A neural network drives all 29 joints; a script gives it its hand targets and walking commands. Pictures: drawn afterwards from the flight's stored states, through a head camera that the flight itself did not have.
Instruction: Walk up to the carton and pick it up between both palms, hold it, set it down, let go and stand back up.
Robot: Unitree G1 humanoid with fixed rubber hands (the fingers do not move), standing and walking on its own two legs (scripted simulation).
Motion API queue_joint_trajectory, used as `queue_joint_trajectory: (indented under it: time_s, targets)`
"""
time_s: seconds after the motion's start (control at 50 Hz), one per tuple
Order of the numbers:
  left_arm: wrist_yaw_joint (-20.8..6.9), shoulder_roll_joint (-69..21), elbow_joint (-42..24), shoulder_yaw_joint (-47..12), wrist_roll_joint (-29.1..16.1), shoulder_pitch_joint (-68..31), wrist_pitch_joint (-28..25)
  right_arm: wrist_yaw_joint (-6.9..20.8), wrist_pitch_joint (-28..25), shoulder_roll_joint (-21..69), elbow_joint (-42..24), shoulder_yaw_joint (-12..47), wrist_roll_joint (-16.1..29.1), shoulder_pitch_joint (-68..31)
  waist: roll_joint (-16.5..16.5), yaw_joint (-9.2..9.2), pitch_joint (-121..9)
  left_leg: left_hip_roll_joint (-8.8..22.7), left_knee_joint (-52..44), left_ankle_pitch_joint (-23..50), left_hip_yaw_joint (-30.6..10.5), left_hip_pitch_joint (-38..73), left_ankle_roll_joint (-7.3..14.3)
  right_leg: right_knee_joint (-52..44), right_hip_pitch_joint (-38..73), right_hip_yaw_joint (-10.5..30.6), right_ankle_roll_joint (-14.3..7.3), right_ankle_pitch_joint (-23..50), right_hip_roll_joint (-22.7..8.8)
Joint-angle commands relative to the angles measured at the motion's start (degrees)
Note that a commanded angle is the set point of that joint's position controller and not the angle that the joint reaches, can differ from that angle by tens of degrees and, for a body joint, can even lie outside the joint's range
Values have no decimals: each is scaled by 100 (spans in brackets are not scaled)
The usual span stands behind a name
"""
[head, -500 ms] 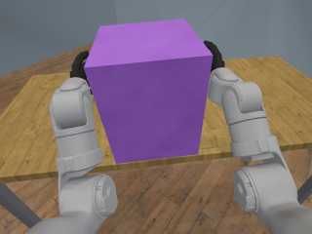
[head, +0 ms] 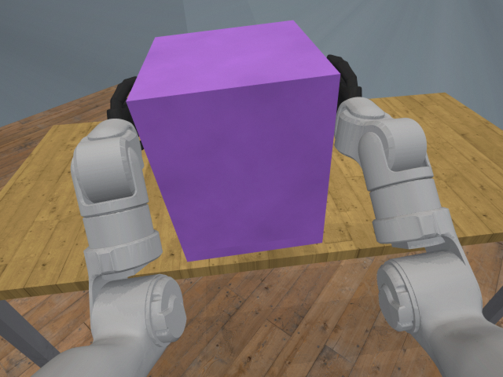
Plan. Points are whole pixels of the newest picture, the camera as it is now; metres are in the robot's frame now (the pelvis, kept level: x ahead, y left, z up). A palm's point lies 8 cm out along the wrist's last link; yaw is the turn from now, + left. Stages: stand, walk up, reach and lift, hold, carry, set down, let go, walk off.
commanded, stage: reach and lift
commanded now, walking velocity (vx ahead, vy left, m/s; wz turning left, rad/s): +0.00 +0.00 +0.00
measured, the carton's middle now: (240, 141) +0.38 +0.02 +0.25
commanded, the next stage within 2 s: hold in 0.28 s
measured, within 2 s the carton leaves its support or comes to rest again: neither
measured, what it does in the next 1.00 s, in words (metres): stands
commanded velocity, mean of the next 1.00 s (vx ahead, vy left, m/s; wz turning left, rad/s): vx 0.00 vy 0.00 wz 0.00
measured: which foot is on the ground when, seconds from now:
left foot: down 0.00-1.00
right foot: down 0.00-1.00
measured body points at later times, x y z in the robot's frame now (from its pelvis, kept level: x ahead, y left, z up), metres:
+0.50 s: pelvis +0.00 +0.00 +0.00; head -0.06 -0.01 +0.45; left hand +0.37 +0.15 +0.31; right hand +0.38 -0.14 +0.32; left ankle +0.01 +0.12 -0.76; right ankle +0.00 -0.12 -0.76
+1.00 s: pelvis +0.00 +0.00 +0.00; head -0.07 -0.01 +0.44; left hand +0.37 +0.15 +0.32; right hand +0.38 -0.14 +0.33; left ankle +0.01 +0.12 -0.76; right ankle +0.00 -0.12 -0.76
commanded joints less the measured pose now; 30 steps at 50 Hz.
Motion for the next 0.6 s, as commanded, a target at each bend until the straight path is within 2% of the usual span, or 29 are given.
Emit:
queue_joint_trajectory:
  time_s: [0.0, 0.24, 0.28, 0.34, 0.38, 0.42, 0.48, 0.54, 0.58]
  targets:
    - [-990, -1886, -608, -1832, -1215, -3756, -186, 368, -168, 2094, -847, 1148, 665, -3272, 73, 3, -1939, -57, 400, 1276, -44, 668, -12, 244, 403, 38, 434, 914, 161]
    - [-997, -1788, -461, -1732, -1228, -3993, -104, 356, -52, 2029, -621, 1056, 775, -3476, 64, 45, -1974, -42, 435, 1186, -36, 564, -8, 313, 326, 70, 437, 864, 159]
    - [-991, -1801, -485, -1802, -1296, -4098, -105, 349, -31, 2049, -636, 1038, 792, -3544, 90, -22, -2038, -49, 459, 1172, -49, 556, -13, 329, 287, 71, 441, 871, 151]
    - [-966, -1860, -554, -2039, -1520, -4350, -103, 316, 41, 2110, -723, 992, 808, -3680, 180, -252, -2219, -77, 537, 1160, -88, 575, -43, 358, 180, 66, 451, 927, 130]
    - [-952, -1855, -478, -2094, -1624, -4463, -82, 288, 132, 2118, -696, 962, 823, -3727, 201, -331, -2252, -84, 570, 1051, -98, 510, -51, 381, 116, 58, 462, 911, 127]
    - [-950, -1798, -303, -1981, -1609, -4485, -41, 269, 227, 2088, -588, 949, 865, -3759, 153, -274, -2170, -71, 558, 851, -81, 340, -36, 409, 93, 42, 475, 805, 147]
    - [-963, -1656, -45, -1666, -1463, -4456, 26, 264, 313, 1995, -411, 974, 987, -3877, 28, -44, -2073, -23, 527, 677, -45, 108, -6, 463, 157, 35, 479, 685, 198]
    - [-990, -1616, 104, -1451, -1309, -4483, 58, 273, 346, 2027, -269, 984, 1103, -3953, -64, 103, -2138, 11, 547, 829, -43, 76, 12, 528, 195, 82, 481, 833, 208]
    - [-1011, -1595, 134, -1386, -1256, -4492, 69, 277, 347, 2013, -212, 981, 1165, -3971, -87, 134, -2188, 15, 567, 971, -49, 142, 10, 547, 219, 120, 486, 1005, 195]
